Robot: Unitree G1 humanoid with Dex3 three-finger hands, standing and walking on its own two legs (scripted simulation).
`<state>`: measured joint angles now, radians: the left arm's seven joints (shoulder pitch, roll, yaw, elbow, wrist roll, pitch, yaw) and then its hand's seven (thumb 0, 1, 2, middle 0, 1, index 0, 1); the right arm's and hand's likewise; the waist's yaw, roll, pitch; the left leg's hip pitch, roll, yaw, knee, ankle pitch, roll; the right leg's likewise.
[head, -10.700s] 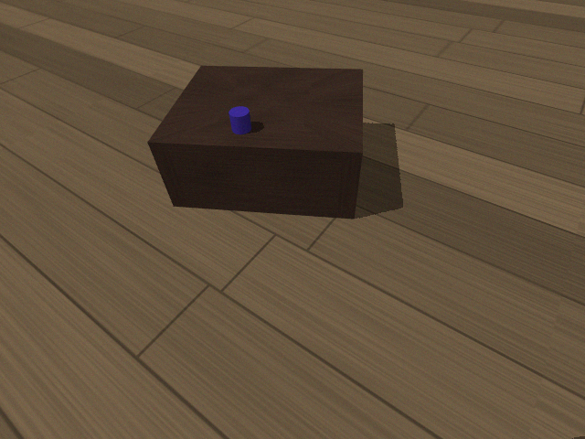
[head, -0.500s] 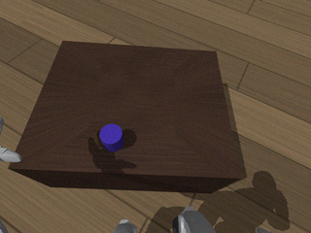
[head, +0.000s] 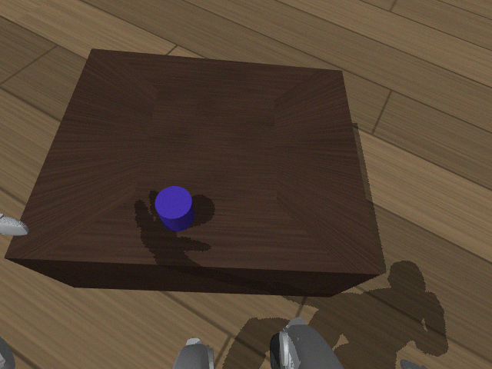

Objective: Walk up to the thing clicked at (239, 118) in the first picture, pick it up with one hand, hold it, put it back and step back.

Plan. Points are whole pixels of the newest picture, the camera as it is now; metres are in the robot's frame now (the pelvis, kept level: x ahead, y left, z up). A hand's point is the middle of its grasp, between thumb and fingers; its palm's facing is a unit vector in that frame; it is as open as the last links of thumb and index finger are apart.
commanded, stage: go down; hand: left
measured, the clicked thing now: (175, 209) +0.50 +0.14 -0.26
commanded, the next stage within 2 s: none
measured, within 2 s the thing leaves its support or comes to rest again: neither
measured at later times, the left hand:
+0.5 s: hand out of the picture +0.43 +0.36 +0.03, palm faces +0.17 -0.98 -0.06, open 17.1 cm
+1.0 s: hand out of the picture +0.44 +0.36 +0.04, palm faces +0.17 -0.98 -0.05, open 17.1 cm
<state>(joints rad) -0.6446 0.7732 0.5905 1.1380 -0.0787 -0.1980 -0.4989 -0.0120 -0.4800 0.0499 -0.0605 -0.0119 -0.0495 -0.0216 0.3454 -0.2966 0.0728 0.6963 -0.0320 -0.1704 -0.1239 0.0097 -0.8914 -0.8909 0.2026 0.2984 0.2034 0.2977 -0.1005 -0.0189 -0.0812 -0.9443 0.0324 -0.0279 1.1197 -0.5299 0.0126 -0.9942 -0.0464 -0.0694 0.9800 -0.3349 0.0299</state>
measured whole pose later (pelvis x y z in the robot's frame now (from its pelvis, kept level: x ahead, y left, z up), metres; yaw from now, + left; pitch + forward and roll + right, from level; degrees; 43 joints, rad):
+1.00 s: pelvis +0.00 -0.01 -0.02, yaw +0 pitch +24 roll -4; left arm -0.75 0.89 0.67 1.20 -0.10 -0.24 -0.57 -0.01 -0.44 0.08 -0.05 -0.03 -0.03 -0.04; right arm 0.33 -0.31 0.11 0.68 -0.03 -0.15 -0.12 0.01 -0.90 -0.89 0.20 0.30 0.20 0.30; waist -0.14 -0.02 -0.08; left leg -1.07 0.04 -0.05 1.21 -0.56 0.00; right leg -1.12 -0.04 -0.09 1.07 -0.36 0.02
